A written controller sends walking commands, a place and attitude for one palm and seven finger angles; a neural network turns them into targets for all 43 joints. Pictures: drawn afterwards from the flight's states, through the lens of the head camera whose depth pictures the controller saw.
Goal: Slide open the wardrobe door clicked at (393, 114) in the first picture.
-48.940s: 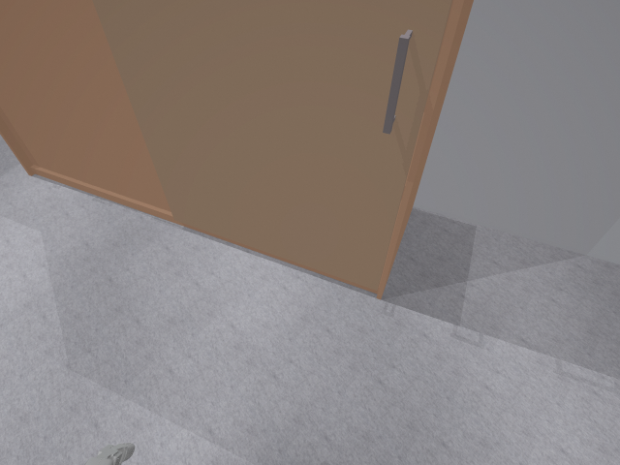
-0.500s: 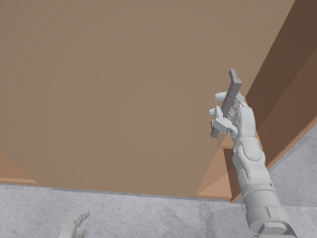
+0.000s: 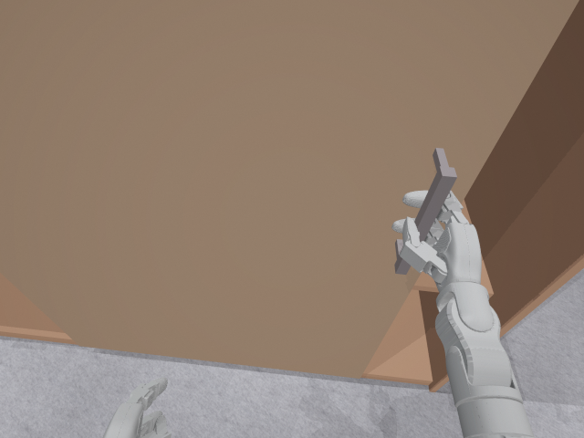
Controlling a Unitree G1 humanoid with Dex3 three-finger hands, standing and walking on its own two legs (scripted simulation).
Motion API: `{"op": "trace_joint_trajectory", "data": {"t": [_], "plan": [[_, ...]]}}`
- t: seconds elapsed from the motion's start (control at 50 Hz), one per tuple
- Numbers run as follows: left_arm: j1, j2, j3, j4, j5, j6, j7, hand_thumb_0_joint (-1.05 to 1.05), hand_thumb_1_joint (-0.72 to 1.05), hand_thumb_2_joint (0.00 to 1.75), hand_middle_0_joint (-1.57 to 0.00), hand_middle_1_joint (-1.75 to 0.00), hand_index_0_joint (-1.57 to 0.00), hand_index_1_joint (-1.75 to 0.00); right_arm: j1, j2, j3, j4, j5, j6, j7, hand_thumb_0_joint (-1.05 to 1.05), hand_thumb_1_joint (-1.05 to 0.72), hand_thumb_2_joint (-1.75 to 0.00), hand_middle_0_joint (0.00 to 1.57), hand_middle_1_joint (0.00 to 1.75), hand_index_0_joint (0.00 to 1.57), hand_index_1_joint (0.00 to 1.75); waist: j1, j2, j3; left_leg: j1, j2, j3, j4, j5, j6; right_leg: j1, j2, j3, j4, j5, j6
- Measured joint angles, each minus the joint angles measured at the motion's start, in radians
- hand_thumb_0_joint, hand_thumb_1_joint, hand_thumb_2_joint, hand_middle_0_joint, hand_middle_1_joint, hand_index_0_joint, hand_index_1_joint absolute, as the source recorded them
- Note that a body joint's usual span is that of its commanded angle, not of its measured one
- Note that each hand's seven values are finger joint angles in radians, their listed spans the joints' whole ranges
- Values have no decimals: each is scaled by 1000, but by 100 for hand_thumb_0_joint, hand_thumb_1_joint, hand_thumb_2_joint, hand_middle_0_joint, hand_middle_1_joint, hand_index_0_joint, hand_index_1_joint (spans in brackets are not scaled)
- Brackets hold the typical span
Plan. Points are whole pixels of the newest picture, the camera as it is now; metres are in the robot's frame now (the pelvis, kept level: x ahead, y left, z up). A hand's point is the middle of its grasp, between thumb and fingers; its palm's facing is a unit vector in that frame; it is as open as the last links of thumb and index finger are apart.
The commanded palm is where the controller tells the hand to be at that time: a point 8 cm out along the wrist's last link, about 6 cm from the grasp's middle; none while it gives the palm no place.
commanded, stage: tug the door sideways, standing still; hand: right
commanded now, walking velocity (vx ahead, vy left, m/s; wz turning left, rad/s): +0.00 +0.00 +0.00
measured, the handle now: (418, 218) +0.42 -0.13 +0.10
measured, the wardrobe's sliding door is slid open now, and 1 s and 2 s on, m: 0.23 0.24 0.24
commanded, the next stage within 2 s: step sideways, sliding the door along in 0.86 s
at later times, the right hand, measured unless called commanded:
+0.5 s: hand (403, 244) +0.36 -0.10 +0.11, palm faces +0.07 +1.00 -0.01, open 5.6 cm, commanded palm +0.33 -0.09 +0.11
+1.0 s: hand (404, 245) +0.36 -0.10 +0.11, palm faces +0.05 +1.00 -0.04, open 5.6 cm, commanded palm +0.34 -0.13 +0.11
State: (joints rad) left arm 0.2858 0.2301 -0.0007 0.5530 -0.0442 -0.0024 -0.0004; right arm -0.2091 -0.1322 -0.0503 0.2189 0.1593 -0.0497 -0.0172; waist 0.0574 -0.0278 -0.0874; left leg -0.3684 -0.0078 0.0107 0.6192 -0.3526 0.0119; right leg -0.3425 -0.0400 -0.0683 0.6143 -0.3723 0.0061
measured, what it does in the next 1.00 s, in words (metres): stands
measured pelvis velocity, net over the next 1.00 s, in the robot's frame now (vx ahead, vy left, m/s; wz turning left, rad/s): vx -0.02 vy -0.01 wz -0.09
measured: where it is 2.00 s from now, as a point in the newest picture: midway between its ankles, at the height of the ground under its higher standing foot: outside the picture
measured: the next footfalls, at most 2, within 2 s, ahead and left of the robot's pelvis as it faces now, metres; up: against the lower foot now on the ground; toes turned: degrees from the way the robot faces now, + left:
left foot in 1.98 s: +0.14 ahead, +0.33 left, +0.00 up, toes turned +0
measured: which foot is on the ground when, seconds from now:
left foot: down 0.00-1.00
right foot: down 0.00-1.00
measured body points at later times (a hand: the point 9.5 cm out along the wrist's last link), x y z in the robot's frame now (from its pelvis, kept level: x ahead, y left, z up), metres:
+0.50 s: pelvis -0.01 +0.00 -0.01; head +0.01 +0.01 +0.44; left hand +0.14 +0.21 -0.12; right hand +0.35 -0.15 +0.11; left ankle -0.03 +0.11 -0.73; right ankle -0.04 -0.12 -0.73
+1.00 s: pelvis -0.02 -0.01 -0.01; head +0.01 +0.00 +0.44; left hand +0.14 +0.21 -0.12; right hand +0.35 -0.15 +0.11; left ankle -0.03 +0.11 -0.73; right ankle -0.04 -0.12 -0.73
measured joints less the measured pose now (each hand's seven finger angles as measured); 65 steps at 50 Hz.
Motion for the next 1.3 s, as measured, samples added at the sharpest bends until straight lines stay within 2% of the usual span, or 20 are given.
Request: {"op": "trace_joint_trajectory", "data": {"t": [0.18, 0.32, 0.54, 0.98, 1.04, 1.1, 1.2, 1.26, 1.3], "plan": [[-35, -3, 4, 23, 13, 9, 2, 1, 90, 89, -20, -30, -20, -30, -67, 49, 72, -5, -33, 37, -65, 2, -77, -84, 35, 140, 36, 136, -37, -3, 16, -15, 19, 43, 23, -17, -4, -43, 17, 44, 40, -8, -3], [-36, -19, -5, 25, 21, 14, -4, 1, 90, 89, -20, -30, -20, -30, -104, 72, 93, 35, -47, 46, -110, 2, -79, -84, 33, 140, 34, 138, -41, -11, 7, -28, 29, 58, 43, -25, -5, -63, 26, 59, 62, -11, -6], [-8, -19, -6, 41, 21, 9, -13, 1, 90, 89, -20, -30, -20, -30, -169, 82, 131, 106, -58, 23, -151, 1, -82, -83, 30, 140, 28, 140, -45, -15, 13, -47, 37, 77, 73, -32, -6, -97, 34, 80, 104, -17, -9], [-9, -14, -8, 45, 17, -4, -20, 1, 90, 89, -20, -30, -20, -30, -214, 81, 164, 163, -57, -2, -151, 1, -81, -83, 31, 140, 27, 140, -55, -12, 14, -56, 44, 84, 80, -31, -10, -113, 41, 87, 117, -16, -14], [-52, -20, -25, 60, 18, 26, 19, 1, 90, 89, -20, -30, -20, -30, -214, 32, 154, 172, -72, -26, -113, 0, -78, -83, 34, 140, 29, 140, -53, -6, 53, -21, 38, 64, 59, -20, -15, -64, 36, 67, 87, -8, -16], [-71, -30, -26, 55, 19, 46, 55, 1, 90, 89, -21, -30, -20, -30, -212, -3, 151, 180, -68, -48, -97, -1, -75, -83, 38, 140, 31, 140, -58, -1, 78, -7, 32, 44, 59, -11, -11, -30, 30, 47, 65, -2, -17], [-87, -47, -16, 50, 28, 71, 84, 1, 90, 89, -21, -30, -20, -30, -207, -29, 132, 167, -51, -45, -96, -1, -74, -84, 42, 139, 34, 140, -73, -15, 128, -37, -6, 20, 235, -119, 6, 17, 2, 40, 74, -21, -5], [-85, -50, -16, 56, 28, 80, 82, 1, 90, 89, -21, -30, -20, -30, -206, -30, 118, 153, -43, -35, -102, -1, -75, -85, 44, 140, 34, 140, -93, -26, 163, 1, -17, 30, 157, -81, 13, 50, -22, 52, 80, -30, 21], [-84, -47, -18, 59, 24, 78, 77, 1, 90, 89, -21, -30, -20, -30, -209, -30, 104, 145, -46, -31, -106, -1, -75, -85, 44, 140, 33, 140, -106, -31, 185, 48, -21, 48, 60, 34, 24, 64, -39, 64, 106, -49, 43]]}}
